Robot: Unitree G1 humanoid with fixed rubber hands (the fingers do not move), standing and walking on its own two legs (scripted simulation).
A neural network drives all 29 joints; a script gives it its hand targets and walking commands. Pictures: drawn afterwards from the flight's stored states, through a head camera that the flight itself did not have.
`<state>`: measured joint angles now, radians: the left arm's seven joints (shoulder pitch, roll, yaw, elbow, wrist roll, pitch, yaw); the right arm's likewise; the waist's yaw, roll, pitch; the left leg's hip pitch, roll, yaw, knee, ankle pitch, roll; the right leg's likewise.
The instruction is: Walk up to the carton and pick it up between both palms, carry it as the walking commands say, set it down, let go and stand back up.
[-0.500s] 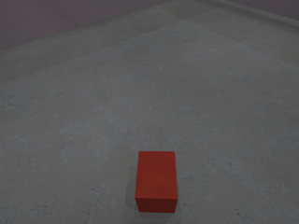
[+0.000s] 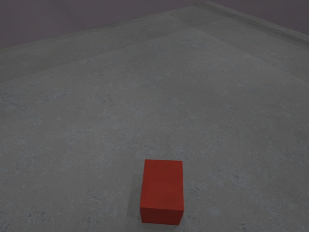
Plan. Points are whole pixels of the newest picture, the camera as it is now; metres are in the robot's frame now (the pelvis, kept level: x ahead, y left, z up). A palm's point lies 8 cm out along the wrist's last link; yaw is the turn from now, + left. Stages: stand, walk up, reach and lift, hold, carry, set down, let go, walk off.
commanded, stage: stand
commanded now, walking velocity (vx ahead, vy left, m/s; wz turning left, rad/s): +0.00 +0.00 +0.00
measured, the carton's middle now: (161, 192) +0.49 -0.02 -0.64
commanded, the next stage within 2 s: reach and lift in 0.32 s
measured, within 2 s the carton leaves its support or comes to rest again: neither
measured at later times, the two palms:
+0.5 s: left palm out of the picture +0.15 +0.24 -0.13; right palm out of the picture +0.13 -0.24 -0.14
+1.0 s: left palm (87, 229) +0.19 +0.22 -0.17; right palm out of the picture +0.19 -0.23 -0.16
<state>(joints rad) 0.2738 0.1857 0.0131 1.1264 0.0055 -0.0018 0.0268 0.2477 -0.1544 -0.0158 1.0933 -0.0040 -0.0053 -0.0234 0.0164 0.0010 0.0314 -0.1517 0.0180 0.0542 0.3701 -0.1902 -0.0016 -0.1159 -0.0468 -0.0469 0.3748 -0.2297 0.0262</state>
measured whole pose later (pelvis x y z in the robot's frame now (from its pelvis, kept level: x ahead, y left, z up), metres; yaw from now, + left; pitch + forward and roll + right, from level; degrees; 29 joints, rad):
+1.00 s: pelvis -0.05 +0.00 -0.07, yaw +0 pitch +15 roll -1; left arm -0.10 0.18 0.08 0.38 0.02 0.47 0.00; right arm -0.14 -0.21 -0.09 0.46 -0.01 0.43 0.05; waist -0.01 0.00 0.07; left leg -0.85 0.02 0.00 0.94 -0.35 0.00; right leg -0.81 -0.02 0.00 0.95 -0.39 0.03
